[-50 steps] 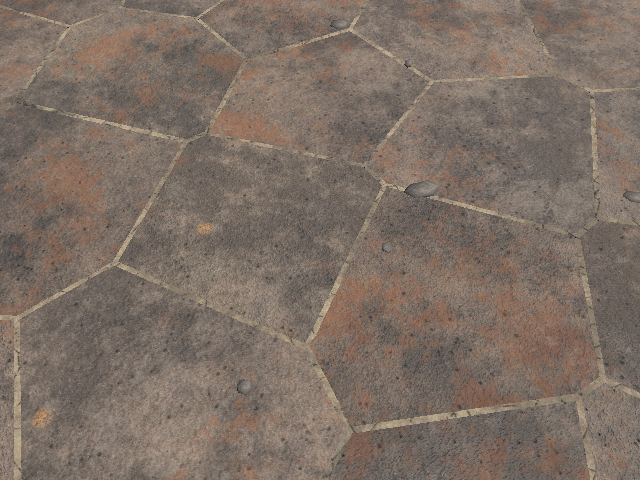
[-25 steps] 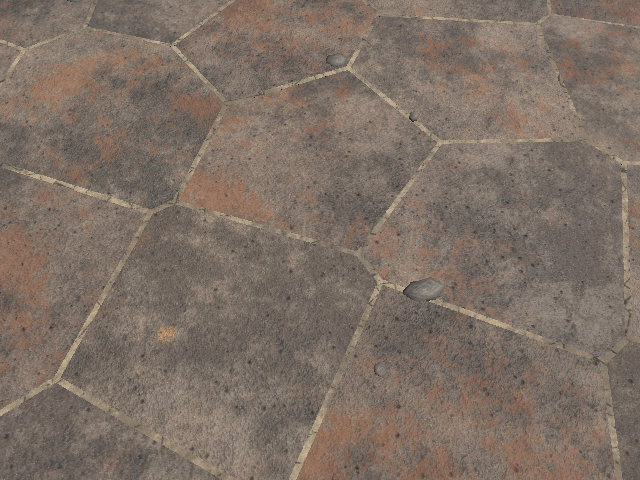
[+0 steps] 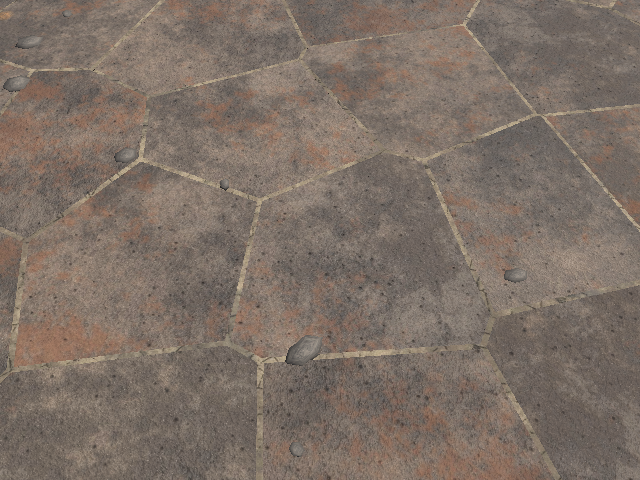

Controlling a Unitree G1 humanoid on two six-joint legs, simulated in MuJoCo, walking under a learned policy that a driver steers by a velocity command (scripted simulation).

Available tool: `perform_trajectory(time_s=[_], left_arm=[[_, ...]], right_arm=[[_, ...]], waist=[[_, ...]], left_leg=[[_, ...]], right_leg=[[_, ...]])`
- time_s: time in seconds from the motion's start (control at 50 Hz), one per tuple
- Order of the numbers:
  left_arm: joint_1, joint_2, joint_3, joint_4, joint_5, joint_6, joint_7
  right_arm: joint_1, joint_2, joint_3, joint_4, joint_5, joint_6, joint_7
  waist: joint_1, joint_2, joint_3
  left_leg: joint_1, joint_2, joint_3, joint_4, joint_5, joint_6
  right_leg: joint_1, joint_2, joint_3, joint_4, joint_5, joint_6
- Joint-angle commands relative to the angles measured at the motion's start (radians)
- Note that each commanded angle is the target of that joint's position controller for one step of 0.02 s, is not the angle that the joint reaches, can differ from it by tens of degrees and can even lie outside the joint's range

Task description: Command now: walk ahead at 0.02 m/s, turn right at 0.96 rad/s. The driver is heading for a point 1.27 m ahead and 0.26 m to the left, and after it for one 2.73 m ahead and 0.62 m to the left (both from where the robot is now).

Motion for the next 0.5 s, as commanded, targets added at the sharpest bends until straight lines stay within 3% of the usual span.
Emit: perform_trajectory(time_s=[0.02,0.04,0.06,0.08,0.1,0.12,0.18,0.2,0.24,0.26,0.3,0.36,0.44,0.48,0.5], left_arm=[[0.039,0.082,0.014,-0.047,-0.009,-0.02,-0.002],[0.103,0.027,0.002,-0.042,-0.012,-0.025,0.007],[0.063,0.111,0.016,-0.066,0.008,-0.027,0.004],[0.011,0.166,0.023,-0.068,0.028,-0.025,0.001],[0.015,0.149,0.017,-0.052,0.027,-0.018,-0.006],[0.033,0.117,0.006,-0.031,0.018,-0.01,-0.011],[0.011,0.043,-0.03,-0.006,0.006,0.006,-0.01],[-0.004,0.033,-0.04,-0.006,0.01,0.012,-0.006],[-0.074,0.056,-0.044,-0.02,0.009,0.018,0.008],[-0.104,0.06,-0.047,-0.026,0.002,0.018,0.016],[-0.132,0.055,-0.054,-0.036,-0.012,0.011,0.025],[-0.146,0.051,-0.064,-0.046,-0.019,-0.011,0.037],[-0.128,0.036,-0.075,-0.059,-0.024,-0.032,0.049],[-0.045,0.03,-0.076,-0.04,-0.018,-0.043,0.061],[-0.034,0.081,-0.062,-0.035,-0.008,-0.049,0.071]], right_arm=[[-0.005,-0.14,-0.036,-0.066,0.001,-0.019,-0.028],[0.028,-0.187,-0.042,-0.092,-0.004,-0.01,-0.031],[-0.02,-0.227,-0.043,-0.108,-0.021,-0.002,-0.02],[0.017,-0.172,-0.044,-0.073,-0.021,0.001,-0.008],[0.012,-0.127,-0.035,-0.066,-0.012,0.002,0.005],[0.01,-0.106,-0.03,-0.069,-0.012,0.004,0.016],[0.052,-0.039,0.001,-0.039,-0.015,-0.006,0.025],[0.058,-0.042,0.002,-0.024,-0.013,-0.007,0.029],[0.127,-0.131,-0.035,-0.006,-0.011,0.006,0.036],[0.173,-0.159,-0.051,0.003,-0.011,0.013,0.041],[0.22,-0.173,-0.068,0.014,-0.009,0.017,0.048],[0.219,-0.159,-0.084,0.015,-0.007,0.018,0.05],[0.187,-0.14,-0.102,0.015,-0.009,0.034,0.058],[0.123,-0.127,-0.105,0.0,-0.002,0.044,0.06],[0.137,-0.086,-0.097,-0.005,0.006,0.042,0.057]], waist=[[-0.009,0.025,-0.096],[-0.004,0.137,-0.153],[-0.011,0.171,-0.118],[-0.019,0.141,-0.087],[-0.012,0.114,-0.065],[-0.012,0.105,-0.058],[-0.021,0.136,-0.06],[-0.012,0.167,-0.049],[-0.053,0.231,-0.014],[-0.07,0.232,-0.016],[-0.077,0.215,-0.047],[-0.067,0.194,-0.098],[-0.049,0.171,-0.113],[0.006,0.152,-0.102],[-0.009,0.069,-0.1]], left_leg=[[0.326,0.149,-0.093,-0.291,0.056,0.028],[0.394,0.398,-0.288,-0.311,-0.035,0.087],[0.265,0.47,-0.441,-0.356,-0.004,0.186],[0.193,0.446,-0.387,-0.318,0.141,0.234],[0.152,0.371,-0.269,-0.276,0.237,0.219],[0.12,0.304,-0.177,-0.253,0.315,0.203],[0.111,0.234,-0.122,-0.239,0.404,0.175],[0.14,0.206,-0.132,-0.242,0.352,0.157],[0.215,0.191,-0.216,-0.24,0.332,0.161],[0.251,0.205,-0.263,-0.228,0.365,0.171],[0.316,0.223,-0.327,-0.206,0.428,0.181],[0.344,0.225,-0.393,-0.2,0.458,0.193],[0.252,0.205,-0.447,-0.208,0.371,0.176],[0.097,0.14,-0.418,-0.189,0.199,0.104],[-0.053,0.063,-0.341,-0.12,-0.041,0.037]], right_leg=[[-0.141,-0.126,0.108,0.063,-0.447,0.065],[-0.191,-0.05,-0.115,0.346,-0.514,0.093],[-0.288,-0.024,-0.27,0.491,-0.504,0.102],[-0.264,-0.107,-0.298,0.6,-0.417,0.107],[-0.239,-0.119,-0.301,0.657,-0.358,0.097],[-0.211,-0.105,-0.31,0.71,-0.33,0.098],[-0.157,-0.112,-0.318,0.643,-0.314,0.104],[-0.158,-0.147,-0.374,0.537,-0.317,0.108],[-0.206,-0.177,-0.489,0.424,-0.367,0.121],[-0.222,-0.174,-0.483,0.398,-0.385,0.121],[-0.233,-0.175,-0.453,0.352,-0.375,0.109],[-0.202,-0.175,-0.427,0.303,-0.361,0.084],[-0.067,-0.167,-0.416,0.159,-0.312,0.053],[0.133,-0.182,-0.423,-0.084,-0.17,0.035],[0.273,-0.299,-0.333,-0.196,-0.16,0.008]])
Keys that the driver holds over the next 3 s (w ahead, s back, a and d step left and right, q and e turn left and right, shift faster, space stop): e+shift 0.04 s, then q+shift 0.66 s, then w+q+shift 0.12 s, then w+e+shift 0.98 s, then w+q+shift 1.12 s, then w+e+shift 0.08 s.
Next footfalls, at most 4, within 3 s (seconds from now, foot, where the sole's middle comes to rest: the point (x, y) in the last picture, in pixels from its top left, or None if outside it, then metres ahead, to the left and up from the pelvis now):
0.02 left None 0.09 0.11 -0.78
0.50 right None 0.05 -0.06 -0.78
1.06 left None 0.12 0.26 -0.78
1.54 right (238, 435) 0.55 0.24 -0.78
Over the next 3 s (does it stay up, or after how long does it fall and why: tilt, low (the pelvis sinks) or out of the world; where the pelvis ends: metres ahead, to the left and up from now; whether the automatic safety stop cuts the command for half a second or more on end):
stays up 1.73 0.31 -0.01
